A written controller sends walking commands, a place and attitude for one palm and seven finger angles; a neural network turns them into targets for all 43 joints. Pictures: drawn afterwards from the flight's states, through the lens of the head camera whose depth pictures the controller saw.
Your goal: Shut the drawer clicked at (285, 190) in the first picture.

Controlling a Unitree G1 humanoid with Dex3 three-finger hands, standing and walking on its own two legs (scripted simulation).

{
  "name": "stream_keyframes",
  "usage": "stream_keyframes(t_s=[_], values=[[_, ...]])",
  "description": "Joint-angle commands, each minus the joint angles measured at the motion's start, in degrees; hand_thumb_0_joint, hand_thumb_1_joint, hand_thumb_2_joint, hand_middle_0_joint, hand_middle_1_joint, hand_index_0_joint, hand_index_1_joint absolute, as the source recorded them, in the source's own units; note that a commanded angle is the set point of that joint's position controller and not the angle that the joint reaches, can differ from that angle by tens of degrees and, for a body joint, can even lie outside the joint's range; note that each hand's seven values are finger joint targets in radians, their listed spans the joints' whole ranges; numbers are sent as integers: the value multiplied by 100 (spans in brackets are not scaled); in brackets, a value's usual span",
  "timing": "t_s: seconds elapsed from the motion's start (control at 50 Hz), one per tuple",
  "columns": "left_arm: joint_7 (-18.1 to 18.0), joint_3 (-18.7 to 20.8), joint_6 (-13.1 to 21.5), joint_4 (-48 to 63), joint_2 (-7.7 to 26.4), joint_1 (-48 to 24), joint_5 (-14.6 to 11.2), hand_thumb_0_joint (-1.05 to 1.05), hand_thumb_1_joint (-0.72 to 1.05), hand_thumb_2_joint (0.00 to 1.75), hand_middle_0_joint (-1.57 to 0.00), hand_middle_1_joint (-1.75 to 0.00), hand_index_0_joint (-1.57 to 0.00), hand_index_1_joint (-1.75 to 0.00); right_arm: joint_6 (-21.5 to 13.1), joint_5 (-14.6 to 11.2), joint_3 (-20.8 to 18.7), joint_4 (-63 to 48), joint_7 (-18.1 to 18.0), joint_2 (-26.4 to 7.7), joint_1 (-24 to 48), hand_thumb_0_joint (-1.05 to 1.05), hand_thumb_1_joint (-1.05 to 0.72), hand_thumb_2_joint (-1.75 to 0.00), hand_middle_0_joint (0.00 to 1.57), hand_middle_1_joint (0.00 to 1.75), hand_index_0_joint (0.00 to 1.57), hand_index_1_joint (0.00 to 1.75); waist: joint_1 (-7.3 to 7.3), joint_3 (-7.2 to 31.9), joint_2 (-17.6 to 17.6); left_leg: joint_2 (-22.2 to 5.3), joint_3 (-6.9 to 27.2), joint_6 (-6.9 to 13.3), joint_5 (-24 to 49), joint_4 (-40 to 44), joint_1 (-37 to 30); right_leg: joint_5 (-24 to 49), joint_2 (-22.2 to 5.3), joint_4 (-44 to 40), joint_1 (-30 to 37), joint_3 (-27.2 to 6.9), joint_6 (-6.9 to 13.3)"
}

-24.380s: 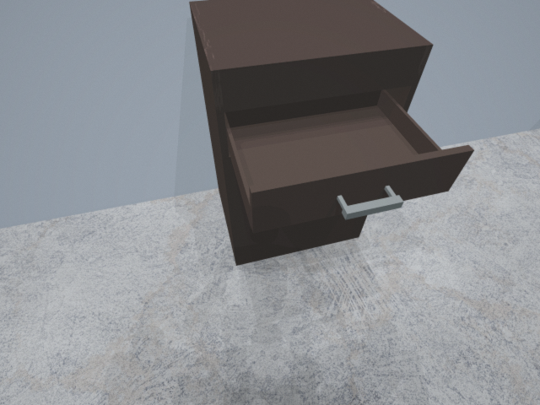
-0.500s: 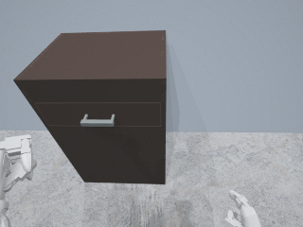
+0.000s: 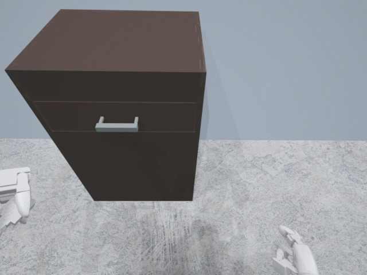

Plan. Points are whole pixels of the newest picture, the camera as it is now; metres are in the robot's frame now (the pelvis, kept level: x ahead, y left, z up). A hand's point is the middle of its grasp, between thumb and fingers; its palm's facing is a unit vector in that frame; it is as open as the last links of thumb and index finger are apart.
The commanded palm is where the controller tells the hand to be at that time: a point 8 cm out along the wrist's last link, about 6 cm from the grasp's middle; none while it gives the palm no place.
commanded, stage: step back with the hand held close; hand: left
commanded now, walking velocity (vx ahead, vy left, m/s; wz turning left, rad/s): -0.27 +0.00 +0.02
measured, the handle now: (118, 123) +0.59 +0.26 -0.08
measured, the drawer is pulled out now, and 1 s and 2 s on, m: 0.00 0.00 0.00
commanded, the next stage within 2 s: stop stepping back and stand still in 0.66 s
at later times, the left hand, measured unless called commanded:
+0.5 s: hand (2, 230) +0.15 +0.26 +0.17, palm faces +0.34 -0.82 -0.46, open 3.2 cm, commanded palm +0.08 +0.30 +0.18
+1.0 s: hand out of the picture +0.05 +0.23 +0.15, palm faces +0.36 -0.85 -0.39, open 3.2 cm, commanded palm -0.01 +0.26 +0.18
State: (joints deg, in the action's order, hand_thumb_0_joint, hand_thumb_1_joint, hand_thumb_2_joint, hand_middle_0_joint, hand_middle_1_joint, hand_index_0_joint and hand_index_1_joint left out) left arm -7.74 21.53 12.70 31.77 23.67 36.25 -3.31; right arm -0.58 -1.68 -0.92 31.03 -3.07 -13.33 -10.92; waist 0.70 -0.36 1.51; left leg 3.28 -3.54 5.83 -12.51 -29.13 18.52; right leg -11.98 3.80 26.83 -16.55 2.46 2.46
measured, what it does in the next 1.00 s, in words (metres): walks backwards: right foot, then left foot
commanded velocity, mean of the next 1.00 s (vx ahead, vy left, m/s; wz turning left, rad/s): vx -0.22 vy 0.02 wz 0.01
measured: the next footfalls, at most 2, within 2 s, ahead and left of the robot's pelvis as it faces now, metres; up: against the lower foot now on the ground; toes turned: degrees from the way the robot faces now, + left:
right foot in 0.70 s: -0.13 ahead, -0.11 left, +0.00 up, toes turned -2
left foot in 0.90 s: -0.09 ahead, +0.09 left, +0.00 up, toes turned +2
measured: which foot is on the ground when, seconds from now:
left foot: down 0.00-0.76, up 0.78-0.88, down 0.90-1.00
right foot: down 0.00-0.36, up 0.38-0.68, down 0.70-1.00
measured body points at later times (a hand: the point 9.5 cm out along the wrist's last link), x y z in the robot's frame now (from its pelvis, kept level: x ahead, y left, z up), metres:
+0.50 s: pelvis -0.04 +0.01 -0.01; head +0.00 +0.05 +0.44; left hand +0.13 +0.30 +0.19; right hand +0.14 -0.22 -0.08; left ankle +0.03 +0.05 -0.74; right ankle -0.14 -0.13 -0.72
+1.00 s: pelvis -0.15 -0.01 +0.00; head -0.15 +0.01 +0.45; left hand +0.02 +0.28 +0.17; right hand -0.02 -0.28 -0.08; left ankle -0.09 +0.07 -0.74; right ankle -0.24 -0.13 -0.74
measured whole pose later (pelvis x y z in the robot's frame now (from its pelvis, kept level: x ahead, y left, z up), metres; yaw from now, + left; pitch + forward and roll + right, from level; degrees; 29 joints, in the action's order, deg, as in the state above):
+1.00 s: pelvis -0.15 -0.01 +0.00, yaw -2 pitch +1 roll -1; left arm -8.6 21.1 11.2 30.3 21.4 35.2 -3.6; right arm -2.2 -2.1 -0.6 36.0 -4.4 -14.2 -15.3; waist 0.3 2.4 -1.3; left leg 1.7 -2.2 3.5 -11.0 -30.5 20.8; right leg -21.5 1.1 26.7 -6.5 0.3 -0.1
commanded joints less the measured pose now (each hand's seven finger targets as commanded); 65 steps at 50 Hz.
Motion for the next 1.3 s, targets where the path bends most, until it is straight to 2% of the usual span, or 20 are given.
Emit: stream_keyframes(t_s=[0.0,0.16,0.26,0.36,0.54,0.62,0.68,0.7,0.72,0.74,0.76,0.82,0.9,0.96,1.02,1.08,1.14,1.18,1.24,1.28], values=[[-109,737,359,1203,914,-88,87,0,90,90,-140,-160,-140,-160,-396,65,-296,-935,-53,-824,486,0,-90,-90,20,30,20,30,-20,405,355,-1214,1624,72,-1425,1378,1628,339,-427,323,1502,-828,-232],[-77,790,405,1308,785,-284,241,0,90,90,-140,-160,-140,-160,-593,161,-278,-933,-83,-805,387,0,-90,-90,20,30,20,30,-29,365,224,-1537,2009,199,-2464,1696,2410,205,-160,1149,1876,-818,-272],[-18,870,497,1488,803,-266,224,0,90,90,-140,-160,-140,-160,-618,215,-328,-911,-55,-837,360,0,-90,-90,20,30,20,30,-10,550,277,-1631,2059,218,-1590,1538,2111,418,-63,1487,1688,-845,-268],[20,836,577,1627,766,-286,182,0,90,90,-140,-160,-140,-160,-683,300,-332,-805,-33,-833,354,0,-90,-90,20,30,20,30,-5,508,462,-1901,2189,262,-1179,1638,1682,-618,39,1615,1265,-751,-275],[105,777,706,1808,950,166,-62,0,90,90,-140,-160,-140,-160,-814,350,-290,-308,129,-715,295,0,-90,-90,20,30,20,30,-114,1798,850,-1663,1612,-91,3957,711,-2302,-1278,3,96,-307,-456,-257],[193,1011,636,1987,1087,582,-201,0,90,90,-140,-160,-140,-160,-688,295,-275,-526,220,-686,440,0,-90,-90,20,30,20,30,-200,2078,919,-1506,1230,-135,3144,816,-2088,-991,8,-342,193,-233,-296],[255,1408,698,2085,1403,682,-330,0,90,90,-140,-160,-140,-160,-512,218,-271,-783,198,-709,682,0,-90,-90,20,30,20,30,-231,1662,588,-1254,825,-340,839,768,-868,-280,-271,-938,667,-198,-215],[235,1557,714,1975,1504,767,-377,0,90,90,-140,-160,-140,-160,-436,178,-242,-824,187,-646,649,0,-90,-90,20,30,20,30,-166,1617,52,-937,525,-463,146,367,-730,147,-666,-1067,473,-424,-145],[238,1302,714,1768,1223,847,-451,0,90,90,-140,-160,-140,-160,-398,38,-278,-794,160,-528,473,0,-90,-90,20,30,20,30,-66,1418,-1064,-536,289,-606,-109,-649,-1075,290,-1214,-1320,-412,-675,-50],[194,1364,693,1649,1291,823,-453,0,90,90,-140,-160,-140,-160,-400,-38,-294,-809,107,-571,602,0,-90,-90,20,30,20,30,-69,1170,-1393,-347,195,-635,-237,-1517,-1017,244,-1747,-1486,-1070,-1017,72],[119,1367,553,1483,1235,895,-427,0,90,90,-140,-160,-140,-160,-338,13,-299,-729,79,-516,587,0,-90,-90,20,30,20,30,-27,964,-1107,-361,271,-608,-351,-1949,-441,680,-1948,-1244,-923,-1134,271],[-30,903,202,1175,917,417,-234,0,90,90,-140,-160,-140,-160,-302,-32,-143,-725,-38,-430,596,0,-90,-90,20,30,20,30,122,376,-154,-509,358,-476,-129,-779,11,1455,-1698,-689,-218,-1021,156],[-178,536,144,820,864,-290,-25,0,90,90,-140,-160,-140,-160,-544,-25,-201,-575,-174,-712,455,0,-90,-90,20,30,20,30,6,105,-753,-606,434,-224,1186,-38,-458,2333,-1099,-642,251,-799,-531],[-141,417,269,1285,842,-387,36,0,90,90,-140,-160,-140,-160,-608,-15,-157,-634,-137,-662,388,0,-90,-90,20,30,20,30,-15,476,109,-858,994,-73,1284,501,-853,885,-670,-212,345,-392,-506],[-136,519,304,1511,843,-205,53,0,90,90,-140,-160,-140,-160,-789,52,-113,-650,-127,-614,516,0,-90,-90,20,30,20,30,-51,301,527,-1121,1722,-72,-1291,1520,-78,-770,-383,-199,676,-329,-335],[-147,708,290,1381,826,199,66,0,90,90,-140,-160,-140,-160,-831,114,-104,-639,-120,-556,520,0,-90,-90,20,30,20,30,-66,202,887,-1060,1679,-297,-2529,2111,689,-1273,-183,-110,1185,-64,-172],[-110,797,271,1308,837,400,-11,0,90,90,-140,-160,-140,-160,-785,135,-133,-618,-102,-489,430,0,-90,-90,20,30,20,30,-51,367,474,-836,1256,-466,-2179,1646,494,-1497,-199,-506,1129,-39,-61],[-93,737,224,1247,766,380,-40,0,90,90,-140,-160,-140,-160,-714,171,-170,-555,-102,-464,345,0,-90,-90,20,30,20,30,-10,412,33,-589,846,-503,-1612,720,137,-1932,-517,-946,648,-444,142],[-132,474,113,1160,597,-133,-71,0,90,90,-140,-160,-140,-160,-604,136,-229,-381,-103,-505,210,0,-90,-90,20,30,20,30,50,22,-1109,-390,370,-534,-490,-1816,436,-2488,-1801,-1736,-138,-1987,891],[-192,378,96,1002,623,-721,-6,0,90,90,-140,-160,-140,-160,-676,114,-175,-286,-94,-490,227,0,-90,-90,20,30,20,30,137,-200,-860,-639,463,-474,-660,-1393,236,-2149,-1874,-1415,-421,-1559,778]])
